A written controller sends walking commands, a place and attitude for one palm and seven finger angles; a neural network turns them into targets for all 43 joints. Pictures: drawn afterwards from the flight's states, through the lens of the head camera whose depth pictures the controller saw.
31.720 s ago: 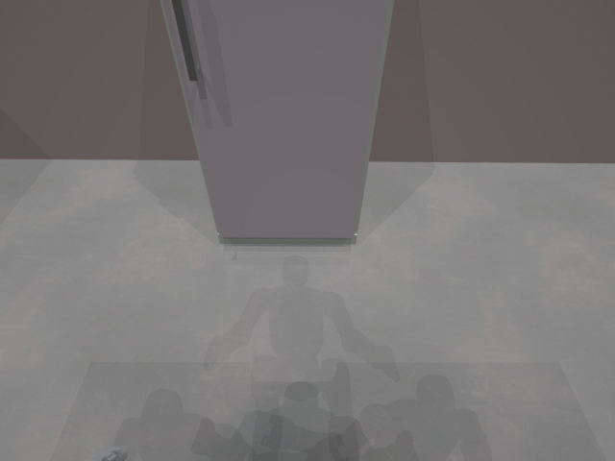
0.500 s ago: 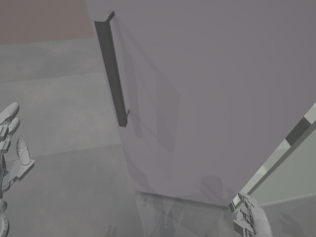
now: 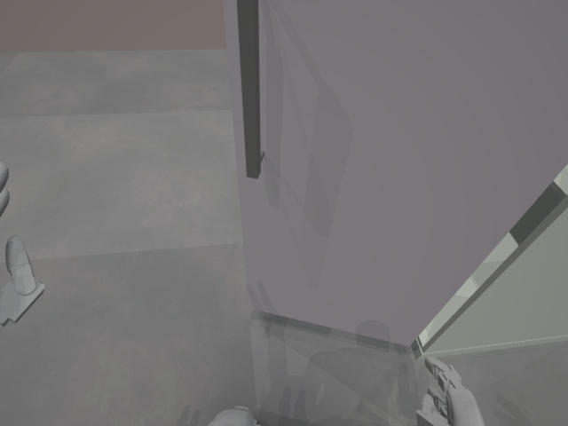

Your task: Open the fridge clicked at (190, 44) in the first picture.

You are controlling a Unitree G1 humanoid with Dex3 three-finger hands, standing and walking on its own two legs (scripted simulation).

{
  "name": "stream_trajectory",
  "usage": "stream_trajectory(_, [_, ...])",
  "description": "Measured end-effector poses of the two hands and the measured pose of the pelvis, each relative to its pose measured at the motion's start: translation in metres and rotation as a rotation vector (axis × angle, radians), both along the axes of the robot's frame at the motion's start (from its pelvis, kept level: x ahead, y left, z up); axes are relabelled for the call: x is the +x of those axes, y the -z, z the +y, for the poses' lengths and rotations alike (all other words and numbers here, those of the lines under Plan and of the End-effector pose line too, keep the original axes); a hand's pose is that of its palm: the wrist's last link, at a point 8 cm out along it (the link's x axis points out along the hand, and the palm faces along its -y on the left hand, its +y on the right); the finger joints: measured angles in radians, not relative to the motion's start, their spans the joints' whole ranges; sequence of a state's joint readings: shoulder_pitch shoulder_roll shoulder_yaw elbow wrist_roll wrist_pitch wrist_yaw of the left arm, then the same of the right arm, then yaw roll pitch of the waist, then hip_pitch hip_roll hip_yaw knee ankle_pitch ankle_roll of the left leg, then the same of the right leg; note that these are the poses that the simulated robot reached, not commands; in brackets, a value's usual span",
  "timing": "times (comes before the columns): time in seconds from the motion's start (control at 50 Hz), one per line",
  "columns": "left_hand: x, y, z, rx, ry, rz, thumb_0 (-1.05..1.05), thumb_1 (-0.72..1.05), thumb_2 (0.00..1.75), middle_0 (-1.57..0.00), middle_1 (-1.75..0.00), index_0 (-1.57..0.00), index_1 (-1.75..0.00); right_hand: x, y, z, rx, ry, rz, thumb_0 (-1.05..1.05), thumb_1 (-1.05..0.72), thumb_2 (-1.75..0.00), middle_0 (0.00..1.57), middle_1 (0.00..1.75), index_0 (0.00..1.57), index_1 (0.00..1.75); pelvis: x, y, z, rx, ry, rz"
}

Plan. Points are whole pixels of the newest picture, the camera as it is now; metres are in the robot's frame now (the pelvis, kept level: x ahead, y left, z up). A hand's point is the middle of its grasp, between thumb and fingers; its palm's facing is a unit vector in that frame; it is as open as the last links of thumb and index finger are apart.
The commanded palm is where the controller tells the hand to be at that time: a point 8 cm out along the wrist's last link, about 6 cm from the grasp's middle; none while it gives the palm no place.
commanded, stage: step back with the hand held close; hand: left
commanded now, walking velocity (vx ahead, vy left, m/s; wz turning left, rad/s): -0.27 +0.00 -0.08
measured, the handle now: (255, 91) +0.55 +0.11 +0.19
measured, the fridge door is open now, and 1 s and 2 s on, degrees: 69 69 69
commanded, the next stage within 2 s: stop stepping back and stand still in 0.28 s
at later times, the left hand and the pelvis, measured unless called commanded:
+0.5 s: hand out of the picture +0.07 +0.29 +0.18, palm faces +0.49 -0.77 -0.41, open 7.4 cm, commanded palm +0.02 +0.31 +0.19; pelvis -0.12 +0.01 +0.01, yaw -1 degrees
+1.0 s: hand out of the picture +0.02 +0.29 +0.18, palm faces +0.47 -0.80 -0.36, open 7.4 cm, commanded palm -0.04 +0.32 +0.19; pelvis -0.18 +0.03 +0.00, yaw -1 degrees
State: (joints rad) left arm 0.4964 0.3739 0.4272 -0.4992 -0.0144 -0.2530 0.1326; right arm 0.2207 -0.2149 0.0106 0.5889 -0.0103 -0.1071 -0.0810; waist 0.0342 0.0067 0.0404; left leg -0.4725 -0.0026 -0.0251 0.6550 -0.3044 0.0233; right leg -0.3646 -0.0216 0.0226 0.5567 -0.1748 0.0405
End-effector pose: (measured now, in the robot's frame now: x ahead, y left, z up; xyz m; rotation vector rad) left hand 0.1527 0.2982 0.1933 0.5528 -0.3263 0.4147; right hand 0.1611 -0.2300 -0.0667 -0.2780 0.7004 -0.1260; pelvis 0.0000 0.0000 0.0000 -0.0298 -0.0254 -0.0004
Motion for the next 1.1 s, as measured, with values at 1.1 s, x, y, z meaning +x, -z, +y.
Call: stream_trajectory(1.1, [-0.156, 0.003, 0.016, -0.032, 0.049, -0.010, 0.02, 0.89, 0.90, -0.21, -0.30, -0.21, -0.30, -0.238, 0.009, 0.005, -0.002, 0.129, 0.040, 0.02, -0.90, -0.90, 0.20, 0.29, 0.21, 0.30, -0.188, -0.001, 0.021, 0.061, 0.032, -0.011])
